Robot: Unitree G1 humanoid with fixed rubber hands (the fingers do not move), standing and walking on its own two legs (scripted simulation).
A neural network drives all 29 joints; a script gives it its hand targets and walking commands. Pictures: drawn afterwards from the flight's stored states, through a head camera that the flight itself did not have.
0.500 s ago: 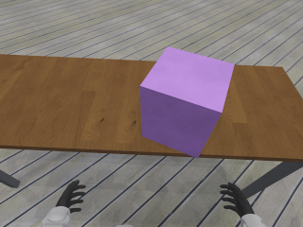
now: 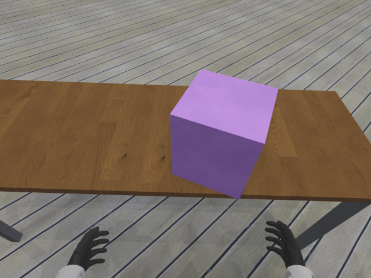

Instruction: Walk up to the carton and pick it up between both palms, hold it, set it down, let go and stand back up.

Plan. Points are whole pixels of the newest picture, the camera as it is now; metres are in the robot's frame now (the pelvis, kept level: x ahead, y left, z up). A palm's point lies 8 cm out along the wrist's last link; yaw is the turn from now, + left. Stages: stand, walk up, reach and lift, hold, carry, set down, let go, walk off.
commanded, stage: reach and lift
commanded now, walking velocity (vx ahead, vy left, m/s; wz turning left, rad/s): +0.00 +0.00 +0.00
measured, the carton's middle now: (220, 135) +0.47 -0.04 +0.01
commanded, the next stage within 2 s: none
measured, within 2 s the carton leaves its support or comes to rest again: neither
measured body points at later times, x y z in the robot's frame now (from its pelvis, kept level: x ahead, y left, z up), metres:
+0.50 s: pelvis +0.02 +0.02 +0.00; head +0.01 +0.04 +0.45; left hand +0.19 +0.26 -0.05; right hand +0.21 -0.19 -0.04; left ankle +0.01 +0.12 -0.74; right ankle +0.02 -0.08 -0.74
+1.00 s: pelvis +0.02 +0.03 +0.00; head +0.01 +0.04 +0.45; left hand +0.24 +0.24 -0.02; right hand +0.22 -0.19 -0.02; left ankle +0.01 +0.13 -0.74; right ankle +0.02 -0.08 -0.74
